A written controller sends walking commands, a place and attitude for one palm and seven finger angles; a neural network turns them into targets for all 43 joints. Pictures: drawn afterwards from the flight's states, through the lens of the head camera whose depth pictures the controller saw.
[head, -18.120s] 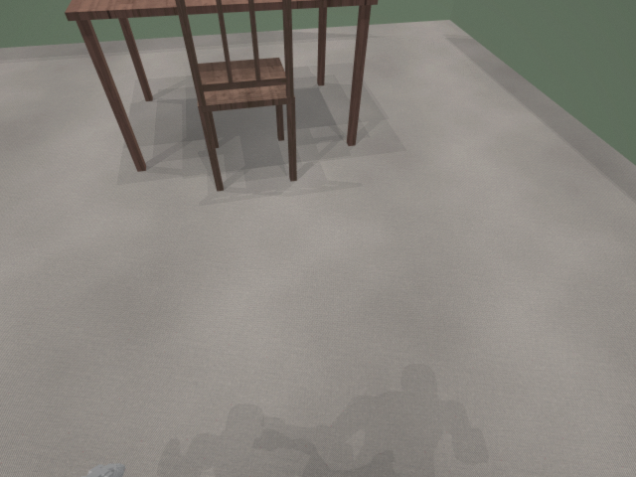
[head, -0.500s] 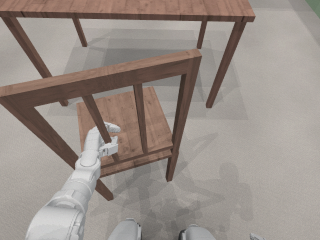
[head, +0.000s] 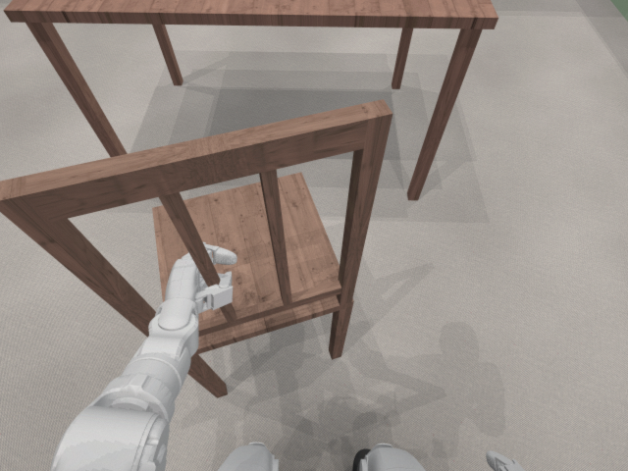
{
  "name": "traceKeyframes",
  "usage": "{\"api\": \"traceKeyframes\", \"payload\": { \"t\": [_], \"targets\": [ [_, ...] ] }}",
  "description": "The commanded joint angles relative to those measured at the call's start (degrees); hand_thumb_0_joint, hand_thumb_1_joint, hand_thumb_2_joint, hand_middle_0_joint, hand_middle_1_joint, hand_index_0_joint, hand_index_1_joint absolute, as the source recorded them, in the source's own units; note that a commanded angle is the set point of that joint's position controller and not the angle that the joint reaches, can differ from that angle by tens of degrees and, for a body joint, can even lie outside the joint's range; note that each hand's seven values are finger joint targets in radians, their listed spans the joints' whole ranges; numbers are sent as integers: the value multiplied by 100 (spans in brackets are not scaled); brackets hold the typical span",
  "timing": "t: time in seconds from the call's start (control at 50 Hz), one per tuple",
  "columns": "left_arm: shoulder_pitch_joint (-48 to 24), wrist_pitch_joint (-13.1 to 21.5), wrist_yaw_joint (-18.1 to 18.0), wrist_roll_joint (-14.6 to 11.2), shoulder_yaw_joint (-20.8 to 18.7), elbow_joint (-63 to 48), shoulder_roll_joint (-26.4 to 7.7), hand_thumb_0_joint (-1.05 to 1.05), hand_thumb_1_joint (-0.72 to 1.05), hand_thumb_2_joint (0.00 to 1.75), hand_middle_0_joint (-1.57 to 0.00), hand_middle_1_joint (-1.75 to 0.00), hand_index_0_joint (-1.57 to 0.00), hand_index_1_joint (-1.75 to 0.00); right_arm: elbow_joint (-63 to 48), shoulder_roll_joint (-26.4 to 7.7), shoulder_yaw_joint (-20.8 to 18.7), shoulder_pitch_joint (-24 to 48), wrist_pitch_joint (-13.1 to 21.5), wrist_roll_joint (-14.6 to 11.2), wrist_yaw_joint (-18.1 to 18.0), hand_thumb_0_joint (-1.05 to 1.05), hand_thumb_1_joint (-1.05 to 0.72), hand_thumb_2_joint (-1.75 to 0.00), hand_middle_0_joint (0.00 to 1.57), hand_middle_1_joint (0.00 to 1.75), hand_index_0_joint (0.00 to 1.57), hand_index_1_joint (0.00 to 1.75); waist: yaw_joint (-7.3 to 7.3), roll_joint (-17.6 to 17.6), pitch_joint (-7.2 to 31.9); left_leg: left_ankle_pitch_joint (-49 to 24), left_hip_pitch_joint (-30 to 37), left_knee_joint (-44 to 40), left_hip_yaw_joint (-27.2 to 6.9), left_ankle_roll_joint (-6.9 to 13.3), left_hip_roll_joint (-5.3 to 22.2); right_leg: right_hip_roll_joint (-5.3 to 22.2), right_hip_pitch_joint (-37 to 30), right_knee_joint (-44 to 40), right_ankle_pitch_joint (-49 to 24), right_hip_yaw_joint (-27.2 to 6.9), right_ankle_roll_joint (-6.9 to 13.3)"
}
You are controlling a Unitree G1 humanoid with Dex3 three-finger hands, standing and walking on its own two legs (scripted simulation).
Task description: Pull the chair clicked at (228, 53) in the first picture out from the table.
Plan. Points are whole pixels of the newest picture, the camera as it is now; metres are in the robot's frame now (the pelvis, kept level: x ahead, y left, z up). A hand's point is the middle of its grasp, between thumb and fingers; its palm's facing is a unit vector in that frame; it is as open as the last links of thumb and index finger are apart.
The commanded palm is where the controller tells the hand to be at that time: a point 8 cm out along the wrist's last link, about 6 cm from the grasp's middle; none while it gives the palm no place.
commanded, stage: step backward, pulling the chair out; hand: left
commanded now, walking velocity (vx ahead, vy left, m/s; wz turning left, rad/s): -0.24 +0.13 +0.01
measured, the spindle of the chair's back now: (207, 270) +0.38 +0.18 -0.04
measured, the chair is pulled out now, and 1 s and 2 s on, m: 0.47 0.55 0.55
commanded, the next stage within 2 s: stop walking, hand still on the chair in 0.08 s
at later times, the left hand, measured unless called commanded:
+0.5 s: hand (218, 339) +0.28 +0.15 -0.06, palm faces +0.07 -0.98 -0.18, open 5.2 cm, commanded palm +0.26 +0.20 -0.04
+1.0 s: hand (218, 339) +0.28 +0.15 -0.06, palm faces +0.08 -0.98 -0.16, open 5.2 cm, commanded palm +0.26 +0.20 -0.04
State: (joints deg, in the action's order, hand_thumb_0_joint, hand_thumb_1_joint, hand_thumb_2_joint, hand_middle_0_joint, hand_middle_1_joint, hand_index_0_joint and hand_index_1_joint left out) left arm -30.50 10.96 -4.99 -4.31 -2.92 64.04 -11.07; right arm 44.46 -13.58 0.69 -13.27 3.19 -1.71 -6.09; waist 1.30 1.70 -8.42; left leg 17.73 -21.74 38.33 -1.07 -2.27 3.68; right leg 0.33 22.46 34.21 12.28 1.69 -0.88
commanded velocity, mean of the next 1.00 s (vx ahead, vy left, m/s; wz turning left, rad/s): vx -0.01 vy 0.01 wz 0.00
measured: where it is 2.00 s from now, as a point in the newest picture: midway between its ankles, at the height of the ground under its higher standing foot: outside the picture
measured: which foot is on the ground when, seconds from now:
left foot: down 0.00-1.00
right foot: down 0.00-1.00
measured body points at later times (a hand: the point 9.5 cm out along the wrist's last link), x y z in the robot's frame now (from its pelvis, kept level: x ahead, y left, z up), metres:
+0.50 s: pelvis -0.01 +0.00 +0.00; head +0.02 -0.01 +0.45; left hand +0.27 +0.20 -0.05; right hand +0.08 -0.24 -0.13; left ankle +0.02 +0.14 -0.72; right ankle +0.05 -0.13 -0.72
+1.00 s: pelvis +0.04 +0.01 +0.02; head +0.05 +0.01 +0.47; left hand +0.27 +0.20 -0.04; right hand +0.19 -0.23 -0.08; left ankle +0.02 +0.14 -0.72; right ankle +0.05 -0.13 -0.72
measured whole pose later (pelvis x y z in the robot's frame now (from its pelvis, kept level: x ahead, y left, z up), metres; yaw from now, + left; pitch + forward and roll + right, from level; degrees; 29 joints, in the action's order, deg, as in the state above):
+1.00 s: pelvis +0.04 +0.01 +0.02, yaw -1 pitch -2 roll +0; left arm 1.6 5.6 -6.9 -2.3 1.0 35.6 -7.4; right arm 37.8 -11.8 1.2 -9.4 1.2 -0.5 -5.9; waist 0.9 0.1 -3.2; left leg 15.6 -9.5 26.7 1.4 -1.7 2.6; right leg 1.7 12.4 26.4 12.4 0.4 -1.3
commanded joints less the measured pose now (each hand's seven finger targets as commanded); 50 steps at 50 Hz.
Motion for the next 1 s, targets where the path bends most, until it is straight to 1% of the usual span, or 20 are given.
{"api": "traceKeyframes", "payload": {
  "t": [0.0,0.04,0.08,0.1,0.14,0.16,0.18,0.2,0.24,0.3,0.34,0.38,0.42,0.46,0.5,0.54,0.56,0.64,0.7,0.98],
  "targets": [
    [-1832,301,-54,215,-149,-993,-1303,0,90,90,-50,-145,-50,-145,-460,-953,-363,-344,93,-100,-177,0,-90,-90,20,30,20,30,76,-454,2980,-1093,616,244,-162,-29,258,1523,-1457,-487,-2974,-1298,563],
    [-1751,233,-66,194,-203,-878,-1401,0,90,90,-50,-145,-50,-145,-480,-898,-294,-207,84,-102,-193,0,-90,-90,20,30,20,30,-2,-670,2799,718,344,487,-201,-38,-44,1919,-1216,-886,-2147,-1532,717],
    [-1665,120,-72,172,-209,-824,-1356,0,90,90,-50,-145,-50,-145,-428,-902,-225,-228,56,-81,-218,0,-90,-90,20,30,20,30,15,-692,2568,604,495,72,-255,33,-9,1830,-920,-900,-1307,-1252,642],
    [-1758,123,-65,172,-131,-857,-1224,0,90,90,-50,-145,-50,-145,-412,-895,-194,-217,54,-69,-230,0,-90,-90,20,30,20,30,52,-702,2522,145,695,-396,-248,86,59,1634,-735,-763,-920,-966,496],
    [-1870,235,-61,155,-68,-921,-1038,0,90,90,-50,-145,-50,-145,-547,-976,-221,-83,60,-53,-254,0,-90,-90,20,30,20,30,-22,-7,2292,-286,648,-1104,-687,378,537,788,-350,-343,527,-429,95],
    [-1985,288,-57,117,0,-978,-992,0,90,90,-50,-145,-50,-145,-608,-1008,-234,-32,50,-97,-245,0,-90,-90,20,30,20,30,-56,458,2078,201,408,-1524,-934,568,852,465,-278,-5,1259,-256,36],
    [-1632,368,-66,177,-44,-2032,-869,0,90,90,-50,-145,-50,-145,-1043,-870,-239,125,2,-18,-173,0,-90,-90,20,30,20,30,-131,897,2137,757,-42,-1946,-1420,782,1139,295,-787,537,1473,-173,68],
    [-1440,334,-56,188,36,-2190,-715,0,90,90,-50,-145,-50,-145,-1081,-781,-184,216,-2,0,-175,0,-90,-90,20,30,20,30,-134,1145,2095,757,-204,-2025,-1519,932,1234,188,-1030,845,1190,-136,77],
    [-1126,208,-16,143,70,-2523,-633,0,90,90,-50,-145,-50,-145,-1118,-743,-186,87,27,7,-176,0,-90,-90,20,30,20,30,-91,867,2237,253,33,-1654,-1179,938,1107,138,-1407,453,847,-128,31],
    [-811,66,-16,225,84,-2793,-687,0,90,90,-50,-145,-50,-145,-1145,-747,-195,52,96,7,-148,0,-90,-90,20,30,20,30,-13,539,2101,966,-26,-1421,-579,630,641,242,-1609,-234,986,-258,38],
    [-597,62,-43,290,61,-2849,-744,0,90,90,-50,-145,-50,-145,-1126,-678,-203,58,121,31,-131,0,-90,-90,20,30,20,30,17,10,1859,1310,218,-1027,-173,394,183,538,-1041,-976,1725,-766,165],
    [-344,34,-77,325,-52,-2899,-897,0,90,90,-50,-145,-50,-145,-981,-656,-229,21,114,77,-138,0,-90,-90,20,30,20,30,56,-550,1684,1000,747,-468,67,273,-138,989,-348,-1604,2341,-1222,376],
    [-104,59,-105,360,-109,-2976,-881,0,90,90,-50,-145,-50,-145,-877,-596,-205,93,163,118,-118,0,-90,-90,20,30,20,30,71,-567,1782,560,1179,-369,18,262,-158,1100,-157,-1635,2121,-1128,428],
    [149,84,-105,362,-131,-3021,-897,0,90,90,-50,-145,-50,-145,-820,-616,-207,190,190,126,-133,0,-90,-90,20,30,20,30,69,-269,1528,429,1083,-915,-260,342,32,809,-232,-1433,1737,-845,291],
    [394,134,-112,360,-67,-3219,-728,0,90,90,-50,-145,-50,-145,-925,-603,-205,264,205,105,-123,0,-90,-90,20,30,20,30,-18,-165,1591,184,890,-1394,-425,396,257,553,-725,-1121,1162,-652,183],
    [686,130,-108,374,36,-3227,-568,0,90,90,-50,-145,-50,-145,-968,-560,-189,334,207,101,-126,0,-90,-90,20,30,20,30,-44,-82,1493,-11,878,-1528,-372,413,293,491,-864,-1095,736,-623,153],
    [774,127,-117,387,30,-3341,-631,0,90,90,-50,-145,-50,-145,-941,-594,-202,348,222,101,-133,0,-90,-90,20,30,20,30,-33,173,1474,-331,877,-1576,-343,409,299,464,-998,-1037,348,-537,135],
    [1273,109,-136,407,70,-3693,-530,0,90,90,-50,-145,-50,-145,-1050,-582,-237,384,263,110,-86,0,-90,-90,20,30,20,30,-70,142,1997,-1911,1463,-1374,-203,319,377,492,-1431,-788,-1321,-482,183],
    [1636,48,-155,404,79,-3901,-552,0,90,90,-50,-145,-50,-145,-1097,-581,-243,429,253,124,-74,0,-90,-90,20,30,20,30,-54,184,2065,-2363,1640,-1299,-108,265,382,549,-1568,-805,-1954,-471,195],
    [2263,-188,-210,366,195,-4175,-416,0,90,90,-50,-145,-50,-145,-1350,-538,-204,578,-38,126,-67,0,-90,-90,20,30,20,30,-43,192,1776,-1936,1517,-1515,-31,242,341,543,-1553,-1003,-1705,-420,210]
  ]
}}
